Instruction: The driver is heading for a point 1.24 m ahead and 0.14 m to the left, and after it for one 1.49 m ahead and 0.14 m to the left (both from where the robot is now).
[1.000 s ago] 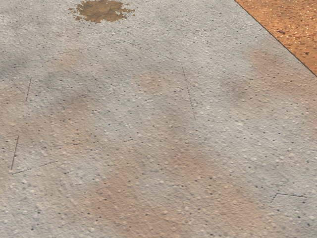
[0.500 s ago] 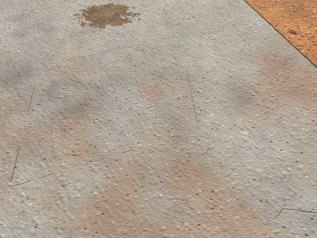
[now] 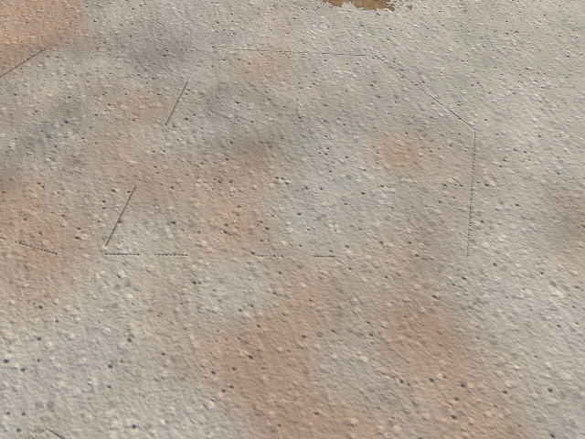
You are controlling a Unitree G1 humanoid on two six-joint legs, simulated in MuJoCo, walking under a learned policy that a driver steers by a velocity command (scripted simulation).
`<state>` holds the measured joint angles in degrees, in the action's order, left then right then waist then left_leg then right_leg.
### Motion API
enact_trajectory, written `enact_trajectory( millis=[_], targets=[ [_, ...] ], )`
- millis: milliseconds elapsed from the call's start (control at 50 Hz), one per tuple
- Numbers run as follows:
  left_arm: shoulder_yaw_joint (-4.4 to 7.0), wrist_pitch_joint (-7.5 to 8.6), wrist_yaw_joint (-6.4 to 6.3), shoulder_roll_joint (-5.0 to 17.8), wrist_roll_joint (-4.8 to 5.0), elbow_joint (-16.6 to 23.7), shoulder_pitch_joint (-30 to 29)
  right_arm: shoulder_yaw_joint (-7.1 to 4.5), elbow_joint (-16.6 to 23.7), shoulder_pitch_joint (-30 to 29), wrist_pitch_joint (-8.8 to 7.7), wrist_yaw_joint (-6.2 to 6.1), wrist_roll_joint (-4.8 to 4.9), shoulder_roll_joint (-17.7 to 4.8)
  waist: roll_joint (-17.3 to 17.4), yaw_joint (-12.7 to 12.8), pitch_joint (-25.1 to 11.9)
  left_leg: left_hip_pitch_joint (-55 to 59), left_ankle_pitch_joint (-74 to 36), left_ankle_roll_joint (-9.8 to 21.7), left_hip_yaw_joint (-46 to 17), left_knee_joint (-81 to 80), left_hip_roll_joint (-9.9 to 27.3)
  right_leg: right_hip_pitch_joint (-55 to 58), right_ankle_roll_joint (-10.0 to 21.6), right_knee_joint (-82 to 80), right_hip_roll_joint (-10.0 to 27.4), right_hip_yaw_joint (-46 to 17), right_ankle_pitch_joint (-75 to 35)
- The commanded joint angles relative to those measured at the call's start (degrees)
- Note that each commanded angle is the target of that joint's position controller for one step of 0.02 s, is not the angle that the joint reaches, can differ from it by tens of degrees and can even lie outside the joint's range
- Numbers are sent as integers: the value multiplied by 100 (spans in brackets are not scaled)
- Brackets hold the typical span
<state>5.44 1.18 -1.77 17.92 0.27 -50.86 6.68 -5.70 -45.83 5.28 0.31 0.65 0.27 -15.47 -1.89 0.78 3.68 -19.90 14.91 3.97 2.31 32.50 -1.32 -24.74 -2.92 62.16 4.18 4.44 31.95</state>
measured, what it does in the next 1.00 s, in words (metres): walks ahead, turning left: right foot, then left foot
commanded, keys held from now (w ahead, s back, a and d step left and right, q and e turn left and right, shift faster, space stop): q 0.40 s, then w+q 0.02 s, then w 0.58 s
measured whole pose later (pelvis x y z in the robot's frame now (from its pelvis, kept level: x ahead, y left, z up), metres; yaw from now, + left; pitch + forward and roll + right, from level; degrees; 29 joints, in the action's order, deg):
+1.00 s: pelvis +0.19 +0.08 +0.02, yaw +21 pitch +2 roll +0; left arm 3.5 5.1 1.3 17.7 0.8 -44.4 13.9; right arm -2.7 -43.7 19.7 -4.3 1.2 0.2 -14.2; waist -2.8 -1.3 -1.2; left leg -7.9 13.6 3.1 0.8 19.0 -2.1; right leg -34.1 1.3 60.3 5.5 0.1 13.2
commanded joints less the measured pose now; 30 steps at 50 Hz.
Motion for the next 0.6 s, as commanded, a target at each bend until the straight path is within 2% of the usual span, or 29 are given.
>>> enact_trajectory(
  millis=[20, 40, 80, 160, 240, 300, 340, 380, 400, 420, 440, 460, 480, 500, 520, 560, 600],
  targets=[
    [119, 96, -50, 637, -46, 469, -251, -193, 396, 65, -152, -90, 100, -896, 537, -79, -921, 1851, -3005, 1110, -1945, -1219, 1549, -1751, 0, 537, 31, -717, -523],
    [139, 65, -83, 672, -94, 466, -189, -168, 442, -55, -138, -127, 83, -858, 621, 25, -937, 1502, -3102, 1065, -1795, -1262, 1414, -1397, -17, 411, 13, -729, -811],
    [119, 44, -94, 529, -90, 477, -39, -179, 458, 55, -141, -172, 17, -954, 625, 87, -1073, 1318, -3364, 1109, -1698, -1273, 1299, -1073, -65, 143, -152, -706, -1160],
    [43, 17, -121, 349, -59, 628, -303, -203, 441, 298, -107, -246, 72, -1088, 787, -42, -983, 1326, -2794, 1035, -1870, -1264, 1210, -1043, -160, -919, -294, -812, -1439],
    [16, 31, -63, 352, -31, 749, -554, -205, 515, 285, -41, -275, 68, -1144, 949, -152, -829, 1033, -1845, 953, -2184, -1253, 1112, -689, -188, -1702, -427, -894, -1592],
    [25, 108, -2, 412, -1, 810, -546, -189, 594, 251, 9, -261, 51, -1146, 1057, -167, -852, 1004, -2081, 923, -2496, -1024, 1075, -320, -136, -2153, -573, -904, -1374],
    [35, 175, 52, 452, 25, 828, -407, -166, 679, 175, 50, -263, 64, -1130, 1144, -107, -928, 1123, -2488, 849, -2749, -811, 1036, -3, -61, -2624, -646, -888, -1327],
    [65, 242, 109, 487, 29, 745, 12, -119, 812, -36, 113, -310, 124, -1070, 1138, 184, -968, 1026, -2355, 548, -2815, -491, 780, 796, 80, -3921, -624, -787, -2238],
    [132, 252, 105, 714, -26, 708, 222, -59, 879, 42, 130, -341, 104, -893, 885, 186, -1090, 603, -1616, 260, -2653, -94, 525, 1561, 256, -4248, -104, -1080, -2978],
    [187, 203, 56, 1045, -115, 765, 340, 55, 897, 378, 127, -332, 7, -482, -455, -30, -1394, -306, 711, -65, -1783, 1217, -164, 2485, 738, -4267, 1168, -2224, -4029],
    [185, 166, 91, 1146, -282, 694, 472, -18, 1066, 555, 61, -314, 57, -703, -1592, -172, -1245, -1586, 2487, -244, -1243, 2174, -659, 2587, 1713, -4474, 1941, -3684, -3843],
    [117, 190, 103, 830, -199, 837, 355, -116, 949, 643, -3, -282, 51, -1105, -1029, -127, -1079, -1878, 2133, -344, -1360, 2997, -209, 2497, 1893, -4611, 1919, -3611, -2630],
    [60, 204, 95, 576, -121, 864, 309, -156, 879, 518, -16, -245, 88, -1190, -678, -64, -872, -2039, 1606, -388, -1248, 3208, -49, 2377, 1636, -4691, 1515, -3060, -1403],
    [36, 209, 85, 527, -51, 873, 248, -135, 796, 515, 1, -234, 75, -1026, -547, -87, -685, -2122, 1265, -467, -1142, 3223, 31, 2258, 1399, -4810, 1164, -2734, -597],
    [10, 220, 60, 494, 10, 844, 270, -101, 819, 438, -8, -204, 51, -912, -627, -29, -496, -2243, 962, -537, -1101, 3189, 92, 2165, 1359, -4956, 1074, -2631, -318],
    [7, 265, 39, 538, -23, 765, 522, -1, 823, 339, -108, -108, 70, -626, -659, 84, -352, -2022, 531, -574, -779, 2839, 144, 1940, 1361, -5237, 886, -2212, -464],
    [32, 325, 45, 612, -11, 734, 690, 65, 905, 61, -226, -70, 49, -509, -616, 203, -327, -1849, 291, -573, -487, 2154, 283, 1961, 1402, -5333, 865, -1937, -896]
  ],
)
Next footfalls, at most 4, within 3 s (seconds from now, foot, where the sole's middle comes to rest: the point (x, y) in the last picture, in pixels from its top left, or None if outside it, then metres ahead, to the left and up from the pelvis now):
0.40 right None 0.15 -0.12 -0.77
0.82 left None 0.15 0.16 -0.77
1.30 right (260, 375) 0.57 0.08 -0.77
1.82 left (129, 304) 0.73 0.41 -0.77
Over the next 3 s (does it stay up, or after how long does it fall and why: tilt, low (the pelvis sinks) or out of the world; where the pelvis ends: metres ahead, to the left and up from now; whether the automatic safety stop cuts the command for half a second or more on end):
stays up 1.19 0.30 0.00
